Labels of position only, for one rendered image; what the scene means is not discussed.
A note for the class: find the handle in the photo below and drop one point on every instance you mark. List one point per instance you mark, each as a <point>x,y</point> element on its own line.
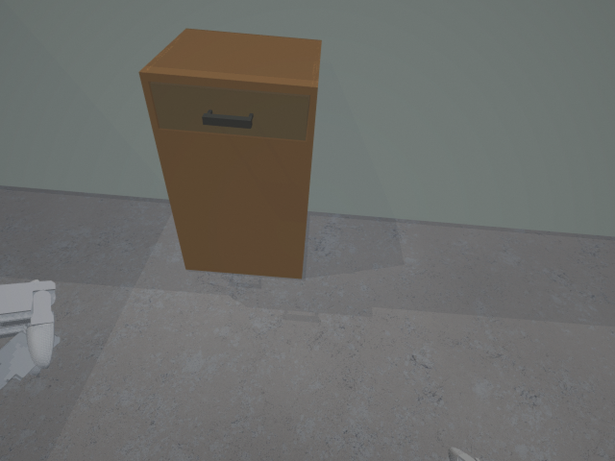
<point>227,120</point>

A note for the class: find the drawer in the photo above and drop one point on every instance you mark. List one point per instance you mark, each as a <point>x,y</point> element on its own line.
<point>276,115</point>

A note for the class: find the cabinet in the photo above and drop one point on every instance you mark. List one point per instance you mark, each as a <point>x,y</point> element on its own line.
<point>239,202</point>

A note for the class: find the left robot hand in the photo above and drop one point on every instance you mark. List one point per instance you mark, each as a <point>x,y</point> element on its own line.
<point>25,313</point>

